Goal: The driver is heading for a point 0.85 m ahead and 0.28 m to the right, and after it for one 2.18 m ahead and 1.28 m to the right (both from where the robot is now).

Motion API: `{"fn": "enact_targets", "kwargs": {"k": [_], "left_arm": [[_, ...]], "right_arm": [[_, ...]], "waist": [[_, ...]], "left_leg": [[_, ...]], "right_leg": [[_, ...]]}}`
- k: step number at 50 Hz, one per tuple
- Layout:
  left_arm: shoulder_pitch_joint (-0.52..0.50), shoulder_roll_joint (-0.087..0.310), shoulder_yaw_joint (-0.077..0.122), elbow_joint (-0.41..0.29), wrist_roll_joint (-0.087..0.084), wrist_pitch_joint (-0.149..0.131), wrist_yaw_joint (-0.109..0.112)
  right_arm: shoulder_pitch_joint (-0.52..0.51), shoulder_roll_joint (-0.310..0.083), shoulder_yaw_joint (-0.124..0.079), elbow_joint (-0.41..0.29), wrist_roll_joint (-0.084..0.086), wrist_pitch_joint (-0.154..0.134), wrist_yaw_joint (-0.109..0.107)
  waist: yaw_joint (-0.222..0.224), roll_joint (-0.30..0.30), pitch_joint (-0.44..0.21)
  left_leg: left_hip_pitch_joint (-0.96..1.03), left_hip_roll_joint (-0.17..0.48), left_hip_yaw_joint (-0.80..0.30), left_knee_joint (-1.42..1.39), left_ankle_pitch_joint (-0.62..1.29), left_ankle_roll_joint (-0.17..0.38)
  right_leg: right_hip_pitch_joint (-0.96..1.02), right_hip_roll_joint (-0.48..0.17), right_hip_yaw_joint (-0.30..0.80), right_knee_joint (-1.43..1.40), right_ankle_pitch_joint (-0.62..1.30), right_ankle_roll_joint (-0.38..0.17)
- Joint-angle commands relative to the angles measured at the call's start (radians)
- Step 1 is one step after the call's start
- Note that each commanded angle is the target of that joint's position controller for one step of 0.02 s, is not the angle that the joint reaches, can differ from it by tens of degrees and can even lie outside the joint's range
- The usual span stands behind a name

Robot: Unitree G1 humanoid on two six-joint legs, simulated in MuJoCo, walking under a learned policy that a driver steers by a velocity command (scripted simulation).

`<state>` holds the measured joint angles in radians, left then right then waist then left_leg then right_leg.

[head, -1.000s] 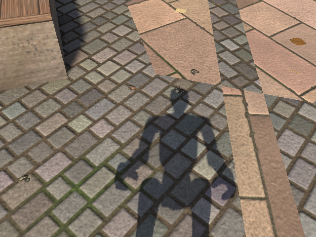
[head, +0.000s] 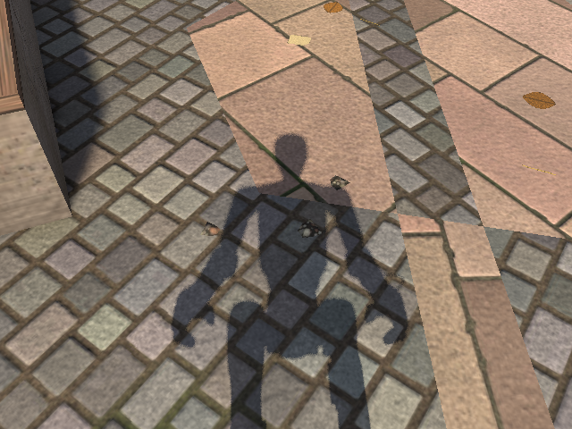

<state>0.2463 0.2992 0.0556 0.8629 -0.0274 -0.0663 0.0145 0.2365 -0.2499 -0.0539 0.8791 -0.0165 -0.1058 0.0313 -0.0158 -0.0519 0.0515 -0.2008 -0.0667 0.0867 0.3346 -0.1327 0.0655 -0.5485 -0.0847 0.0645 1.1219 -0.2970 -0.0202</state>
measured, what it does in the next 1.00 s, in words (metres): walks ahead, turning right: right foot, then left foot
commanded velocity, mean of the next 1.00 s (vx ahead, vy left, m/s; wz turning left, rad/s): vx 0.17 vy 0.00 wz -0.50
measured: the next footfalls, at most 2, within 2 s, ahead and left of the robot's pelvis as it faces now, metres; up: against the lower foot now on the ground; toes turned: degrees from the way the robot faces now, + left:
right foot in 0.30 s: +0.25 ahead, -0.13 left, +0.00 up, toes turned -10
left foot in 0.74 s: +0.29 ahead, +0.09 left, +0.00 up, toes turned -28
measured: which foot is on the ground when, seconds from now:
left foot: down 0.00-0.28, up 0.30-0.72, down 0.74-1.00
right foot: up 0.00-0.28, down 0.30-0.74, up 0.76-1.00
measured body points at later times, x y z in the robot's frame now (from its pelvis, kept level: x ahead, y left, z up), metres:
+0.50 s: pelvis +0.15 -0.03 -0.01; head +0.20 -0.06 +0.44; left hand +0.36 +0.21 -0.09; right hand +0.24 -0.34 -0.13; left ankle +0.19 +0.12 -0.68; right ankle +0.21 -0.13 -0.74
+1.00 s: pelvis +0.25 -0.02 +0.01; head +0.27 -0.01 +0.46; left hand +0.54 +0.12 -0.09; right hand +0.12 -0.28 -0.10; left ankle +0.25 +0.11 -0.74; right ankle +0.23 -0.22 -0.66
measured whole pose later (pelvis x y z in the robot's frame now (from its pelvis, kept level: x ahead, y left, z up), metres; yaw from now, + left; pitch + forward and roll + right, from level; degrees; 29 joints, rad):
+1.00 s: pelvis +0.25 -0.02 +0.01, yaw -32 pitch +2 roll -1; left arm 0.23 0.32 0.09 0.62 -0.02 -0.01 0.00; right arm 0.37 -0.27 -0.05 0.84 -0.01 -0.07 -0.02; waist -0.07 -0.04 -0.04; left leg -0.07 0.04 0.05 0.29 -0.26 0.00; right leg -0.66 -0.02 0.10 0.99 -0.14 0.03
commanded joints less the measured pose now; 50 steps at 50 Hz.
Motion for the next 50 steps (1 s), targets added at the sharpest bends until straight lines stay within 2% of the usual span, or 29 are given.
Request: {"fn": "enact_targets", "kwargs": {"k": [1, 4, 6, 9, 12, 13, 14, 15, 16, 17, 18, 19, 20, 21, 23, 26, 29, 31, 33, 35, 36, 37, 38, 39, 40, 42, 43, 46, 50], "left_arm": [[0.099, 0.041, 0.015, -0.037, 0.014, 0.023, 0.009], [0.006, 0.026, 0.008, -0.080, 0.022, 0.021, -0.008], [-0.065, 0.017, 0.003, -0.116, 0.022, 0.021, -0.024], [-0.112, 0.042, 0.011, -0.165, 0.023, 0.029, -0.043], [-0.104, 0.069, 0.025, -0.202, 0.026, 0.036, -0.062], [-0.059, 0.083, 0.035, -0.201, 0.024, 0.033, -0.065], [0.032, 0.117, 0.054, -0.182, 0.024, 0.027, -0.059], [0.112, 0.222, 0.085, -0.184, 0.030, 0.029, -0.037], [0.096, 0.297, 0.090, -0.209, 0.047, 0.033, -0.025], [0.096, 0.206, 0.070, -0.231, 0.045, 0.035, -0.027], [0.015, 0.173, 0.061, -0.253, 0.037, 0.035, -0.025], [-0.037, 0.145, 0.056, -0.258, 0.019, 0.041, -0.020], [-0.070, 0.130, 0.050, -0.267, 0.012, 0.050, -0.012], [-0.086, 0.130, 0.049, -0.274, 0.021, 0.057, -0.007], [-0.085, 0.147, 0.057, -0.287, 0.035, 0.063, 0.001], [-0.065, 0.169, 0.068, -0.294, 0.027, 0.069, 0.017], [-0.073, 0.171, 0.070, -0.304, 0.026, 0.081, 0.025], [-0.074, 0.167, 0.069, -0.308, 0.028, 0.088, 0.026], [-0.074, 0.162, 0.068, -0.313, 0.022, 0.094, 0.025], [-0.091, 0.156, 0.063, -0.316, 0.013, 0.099, 0.027], [-0.084, 0.135, 0.056, -0.315, 0.011, 0.100, 0.028], [-0.059, 0.070, 0.039, -0.315, 0.011, 0.099, 0.027], [-0.081, 0.053, 0.036, -0.370, 0.003, 0.080, 0.021], [-0.114, 0.131, 0.052, -0.376, 0.012, 0.063, 0.017], [-0.096, 0.169, 0.067, -0.353, 0.015, 0.061, 0.011], [-0.044, 0.140, 0.064, -0.317, 0.025, 0.065, 0.002], [-0.052, 0.116, 0.059, -0.318, 0.022, 0.061, -0.005], [-0.084, 0.059, 0.038, -0.328, 0.011, 0.042, -0.012], [-0.171, 0.040, 0.024, -0.363, 0.010, 0.024, -0.025]], "right_arm": [[-0.087, -0.123, -0.022, -0.049, -0.009, -0.028, -0.012], [-0.098, -0.150, -0.023, -0.045, -0.005, -0.007, -0.039], [-0.068, -0.171, -0.025, -0.032, 0.001, 0.010, -0.054], [-0.044, -0.193, -0.032, -0.018, 0.016, 0.043, -0.064], [-0.057, -0.207, -0.042, -0.025, 0.035, 0.077, -0.074], [-0.070, -0.207, -0.044, -0.034, 0.040, 0.088, -0.079], [-0.057, -0.190, -0.040, -0.039, 0.038, 0.096, -0.082], [-0.024, -0.167, -0.028, -0.063, 0.008, 0.090, -0.078], [0.037, -0.082, 0.001, -0.094, -0.027, 0.077, -0.061], [0.011, -0.147, -0.009, -0.078, -0.003, 0.070, -0.042], [-0.047, -0.170, -0.018, -0.096, 0.030, 0.072, -0.038], [-0.076, -0.159, -0.019, -0.094, 0.026, 0.078, -0.047], [-0.100, -0.165, -0.023, -0.097, 0.015, 0.089, -0.059], [-0.100, -0.164, -0.026, -0.102, 0.012, 0.098, -0.063], [-0.074, -0.135, -0.020, -0.099, 0.013, 0.103, -0.067], [-0.085, -0.124, -0.015, -0.103, 0.015, 0.104, -0.074], [-0.109, -0.129, -0.017, -0.112, 0.019, 0.104, -0.071], [-0.118, -0.134, -0.020, -0.118, 0.022, 0.097, -0.066], [-0.105, -0.146, -0.025, -0.123, 0.028, 0.083, -0.056], [-0.048, -0.145, -0.031, -0.109, 0.034, 0.069, -0.046], [0.004, -0.162, -0.041, -0.094, 0.034, 0.063, -0.046], [0.084, -0.225, -0.056, -0.084, 0.017, 0.061, -0.051], [0.085, -0.320, -0.076, -0.080, -0.020, 0.058, -0.043], [0.007, -0.287, -0.072, -0.112, -0.026, 0.045, -0.043], [-0.045, -0.225, -0.057, -0.130, -0.004, 0.039, -0.054], [-0.049, -0.178, -0.042, -0.136, 0.023, 0.039, -0.066], [-0.019, -0.170, -0.036, -0.129, 0.019, 0.034, -0.070], [0.088, -0.160, -0.032, -0.097, 0.005, 0.021, -0.059], [0.117, -0.190, -0.035, -0.083, 0.016, 0.024, -0.048]], "waist": [[0.064, 0.111, -0.033], [0.038, 0.107, -0.043], [0.004, 0.097, -0.057], [-0.012, 0.095, -0.064], [0.006, 0.114, -0.068], [0.031, 0.110, -0.088], [0.072, 0.068, -0.139], [0.089, -0.092, -0.229], [0.013, -0.263, -0.330], [0.068, -0.124, -0.450], [0.056, -0.059, -0.339], [0.036, 0.032, -0.249], [0.024, 0.046, -0.193], [0.002, 0.016, -0.171], [-0.010, -0.039, -0.174], [0.005, -0.054, -0.202], [0.018, -0.082, -0.191], [0.026, -0.104, -0.178], [0.023, -0.122, -0.190], [-0.018, -0.125, -0.170], [-0.042, -0.094, -0.150], [-0.049, 0.070, -0.176], [-0.026, 0.307, -0.095], [-0.014, 0.278, -0.024], [0.001, 0.238, -0.005], [0.001, 0.208, -0.021], [-0.012, 0.196, -0.014], [-0.049, 0.169, 0.002], [-0.072, 0.184, 0.031]], "left_leg": [[-0.050, 0.286, -0.102, -0.167, 0.543, 0.157], [-0.037, 0.245, 0.005, -0.156, 0.540, 0.134], [0.024, 0.261, 0.019, -0.138, 0.540, 0.132], [0.141, 0.306, 0.018, -0.072, 0.530, 0.125], [0.200, 0.334, 0.013, 0.064, 0.583, 0.097], [0.197, 0.318, 0.028, 0.160, 0.633, 0.075], [0.162, 0.262, 0.060, 0.324, 0.612, 0.031], [-0.026, 0.170, 0.087, 0.602, 0.314, -0.043], [-0.376, -0.036, 0.014, 0.928, -0.559, -0.112], [-0.403, 0.000, -0.191, 1.021, -0.554, -0.099], [-0.453, 0.037, -0.193, 1.016, -0.473, -0.088], [-0.466, 0.074, -0.183, 0.945, -0.400, -0.091], [-0.445, 0.094, -0.180, 0.866, -0.348, -0.097], [-0.382, 0.090, -0.170, 0.810, -0.308, -0.102], [-0.324, 0.063, -0.155, 0.697, -0.277, -0.120], [-0.293, 0.051, -0.170, 0.571, -0.232, -0.144], [-0.256, 0.040, -0.181, 0.485, -0.190, -0.148], [-0.234, 0.034, -0.185, 0.424, -0.194, -0.142], [-0.184, 0.029, -0.175, 0.336, -0.198, -0.122], [-0.046, 0.024, -0.140, 0.168, -0.150, -0.086], [0.067, 0.065, -0.152, 0.071, -0.150, -0.056], [0.206, 0.278, -0.356, -0.017, -0.318, 0.012], [0.181, 0.460, -0.709, -0.147, -0.543, 0.139], [0.115, 0.481, -0.741, -0.171, -0.608, 0.174], [0.106, 0.426, -0.623, -0.165, -0.554, 0.132], [0.137, 0.350, -0.457, -0.163, -0.414, 0.073], [0.129, 0.334, -0.391, -0.173, -0.344, 0.066], [0.143, 0.306, -0.288, -0.190, -0.238, 0.084], [0.162, 0.309, -0.209, -0.208, -0.121, 0.102]], "right_leg": [[0.009, -0.027, 0.039, -0.074, 0.096, 0.033], [0.041, -0.016, -0.020, -0.299, 0.287, 0.039], [0.042, -0.006, -0.046, -0.393, 0.355, 0.039], [0.007, 0.003, -0.058, -0.464, 0.296, 0.023], [0.018, 0.034, -0.090, -0.507, 0.145, -0.018], [0.081, 0.064, -0.113, -0.558, 0.142, -0.040], [0.220, 0.100, -0.116, -0.656, 0.276, -0.074], [0.454, -0.047, 0.116, -0.671, 0.729, -0.155], [0.722, -0.292, 0.517, -0.655, 1.039, -0.386], [0.721, -0.285, 0.541, -0.704, 0.837, -0.403], [0.629, -0.241, 0.433, -0.727, 0.695, -0.351], [0.525, -0.185, 0.353, -0.753, 0.546, -0.286], [0.427, -0.152, 0.317, -0.778, 0.443, -0.252], [0.341, -0.112, 0.287, -0.798, 0.397, -0.236], [0.296, -0.080, 0.267, -0.809, 0.400, -0.231], [0.301, -0.072, 0.284, -0.800, 0.338, -0.225], [0.270, -0.054, 0.324, -0.809, 0.174, -0.202], [0.269, -0.048, 0.361, -0.808, 0.119, -0.190], [0.269, -0.037, 0.404, -0.818, -0.074, -0.179], [0.189, -0.001, 0.415, -0.807, -0.245, -0.148], [0.099, 0.045, 0.385, -0.758, -0.312, -0.109], [-0.042, 0.133, 0.255, -0.494, -0.369, -0.047], [-0.276, 0.238, 0.102, -0.283, -0.290, -0.027], [-0.327, 0.136, 0.132, -0.160, -0.190, -0.014], [-0.327, 0.119, 0.125, -0.114, -0.100, -0.002], [-0.307, 0.097, 0.075, -0.025, 0.003, 0.035], [-0.302, 0.083, 0.057, 0.016, 0.048, 0.043], [-0.306, 0.074, 0.043, -0.011, 0.130, 0.051], [-0.251, 0.048, -0.005, -0.253, 0.198, 0.061]]}}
